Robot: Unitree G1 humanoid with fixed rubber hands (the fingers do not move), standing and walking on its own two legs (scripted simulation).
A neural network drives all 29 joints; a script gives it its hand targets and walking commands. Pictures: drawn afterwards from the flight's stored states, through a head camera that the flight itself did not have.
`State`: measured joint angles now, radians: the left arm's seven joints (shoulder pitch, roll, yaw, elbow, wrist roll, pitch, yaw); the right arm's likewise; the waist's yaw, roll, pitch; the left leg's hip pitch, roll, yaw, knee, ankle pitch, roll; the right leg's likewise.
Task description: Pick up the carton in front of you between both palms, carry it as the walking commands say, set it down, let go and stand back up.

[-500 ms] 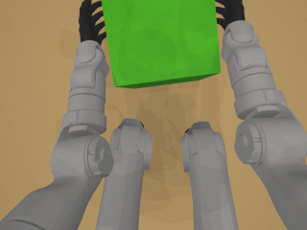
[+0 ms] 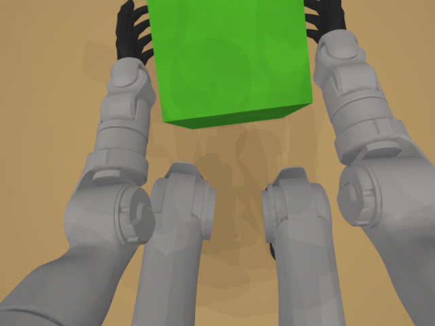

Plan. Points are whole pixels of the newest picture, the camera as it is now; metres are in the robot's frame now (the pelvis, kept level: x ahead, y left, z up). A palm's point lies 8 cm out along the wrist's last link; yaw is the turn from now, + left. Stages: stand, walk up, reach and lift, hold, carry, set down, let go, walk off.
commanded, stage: set down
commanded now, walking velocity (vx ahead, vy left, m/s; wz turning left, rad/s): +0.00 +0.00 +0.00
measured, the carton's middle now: (230, 65) +0.49 +0.02 -0.24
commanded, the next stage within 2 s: let go in 1.98 s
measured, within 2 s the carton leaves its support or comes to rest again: rests again in 0.72 s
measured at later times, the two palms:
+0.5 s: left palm (130, 56) +0.49 +0.18 -0.17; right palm (328, 33) +0.52 -0.13 -0.17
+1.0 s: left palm (111, 63) +0.48 +0.22 -0.18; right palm (352, 35) +0.53 -0.17 -0.19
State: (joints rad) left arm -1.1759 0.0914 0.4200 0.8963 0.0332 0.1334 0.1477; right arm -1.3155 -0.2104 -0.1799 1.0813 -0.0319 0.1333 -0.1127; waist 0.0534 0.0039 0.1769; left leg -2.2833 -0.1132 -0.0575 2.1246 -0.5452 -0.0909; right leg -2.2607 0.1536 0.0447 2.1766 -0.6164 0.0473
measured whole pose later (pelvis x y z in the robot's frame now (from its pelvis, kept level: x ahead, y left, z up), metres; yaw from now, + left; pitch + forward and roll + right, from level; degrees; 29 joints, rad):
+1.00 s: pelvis +0.00 +0.00 -0.01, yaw +1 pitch +38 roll +2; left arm -1.21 0.30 0.18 1.02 -0.25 -0.02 0.11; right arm -1.30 -0.42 0.01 1.04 0.21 0.02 -0.07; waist 0.06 0.02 0.30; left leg -2.29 -0.05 -0.01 2.17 -0.54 -0.04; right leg -2.27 0.07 0.02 2.23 -0.61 0.01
